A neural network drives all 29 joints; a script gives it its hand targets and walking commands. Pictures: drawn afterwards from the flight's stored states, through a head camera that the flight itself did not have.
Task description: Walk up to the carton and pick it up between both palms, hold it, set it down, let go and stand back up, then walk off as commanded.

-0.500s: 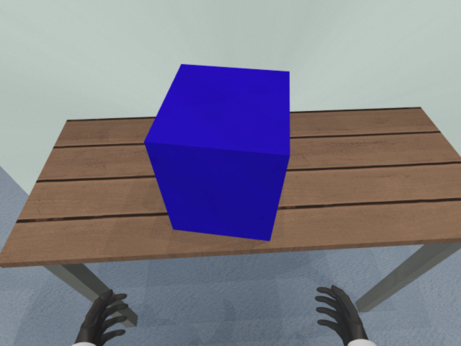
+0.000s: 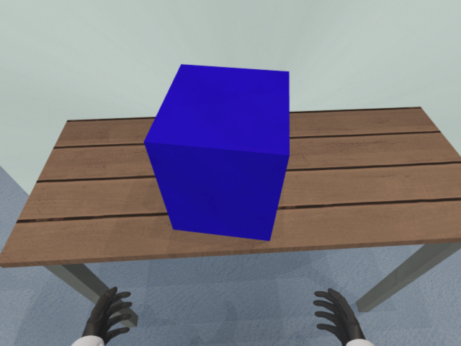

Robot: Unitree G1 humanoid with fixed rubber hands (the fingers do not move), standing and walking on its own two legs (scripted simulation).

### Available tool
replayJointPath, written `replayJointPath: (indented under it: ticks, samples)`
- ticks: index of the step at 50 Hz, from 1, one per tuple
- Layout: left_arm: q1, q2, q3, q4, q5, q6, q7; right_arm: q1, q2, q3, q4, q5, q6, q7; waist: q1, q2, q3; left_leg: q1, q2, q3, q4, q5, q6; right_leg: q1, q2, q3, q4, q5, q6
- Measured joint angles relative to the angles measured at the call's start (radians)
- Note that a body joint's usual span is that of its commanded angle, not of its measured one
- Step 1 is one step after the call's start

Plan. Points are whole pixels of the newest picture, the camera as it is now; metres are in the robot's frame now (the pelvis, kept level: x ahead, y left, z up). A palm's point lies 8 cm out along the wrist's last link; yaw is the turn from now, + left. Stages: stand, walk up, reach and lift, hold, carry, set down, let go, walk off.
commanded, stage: let go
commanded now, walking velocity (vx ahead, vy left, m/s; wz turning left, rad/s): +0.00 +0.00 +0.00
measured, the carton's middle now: (227, 155) +0.43 +0.01 +0.08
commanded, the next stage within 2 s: stand in 0.40 s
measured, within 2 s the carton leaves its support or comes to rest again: neither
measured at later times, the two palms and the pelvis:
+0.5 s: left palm (94, 343) +0.15 +0.24 -0.07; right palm (352, 341) +0.14 -0.20 -0.10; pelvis +0.00 +0.00 +0.00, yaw +0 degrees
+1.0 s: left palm out of the picture +0.08 +0.26 -0.11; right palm out of the picture +0.07 -0.28 -0.12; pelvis -0.01 -0.01 +0.00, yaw +0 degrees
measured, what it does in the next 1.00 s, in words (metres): stands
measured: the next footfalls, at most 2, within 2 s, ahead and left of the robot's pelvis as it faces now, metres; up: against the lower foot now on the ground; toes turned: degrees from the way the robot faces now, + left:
none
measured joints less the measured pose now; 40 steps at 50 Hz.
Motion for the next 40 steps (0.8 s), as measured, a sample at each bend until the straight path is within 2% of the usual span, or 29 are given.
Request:
replayJointPath:
  ticks: [23, 30, 40]
  samples:
    - [0.017, 0.000, -0.010, 0.009, 0.000, -0.017, 0.001, 0.010, 0.000, 0.000, 0.001, 0.000, -0.001, 0.001, 0.000, 0.007, 0.000, 0.001, 0.000, 0.000, 0.000, 0.000, 0.000, 0.000, 0.000, 0.000, 0.002, 0.000, 0.000]
    - [0.004, 0.035, -0.010, 0.115, 0.049, -0.104, 0.019, 0.030, -0.075, 0.000, 0.007, -0.023, 0.119, -0.005, 0.000, -0.020, 0.000, -0.005, -0.009, 0.000, 0.000, 0.008, 0.000, -0.030, -0.008, 0.000, 0.055, -0.021, -0.001]
    - [0.033, 0.044, -0.010, 0.246, 0.054, -0.143, 0.015, 0.090, -0.164, 0.000, 0.050, -0.023, 0.163, -0.006, 0.000, -0.025, 0.000, -0.007, -0.009, 0.000, 0.000, 0.011, 0.000, -0.044, -0.008, 0.000, 0.082, -0.031, -0.006]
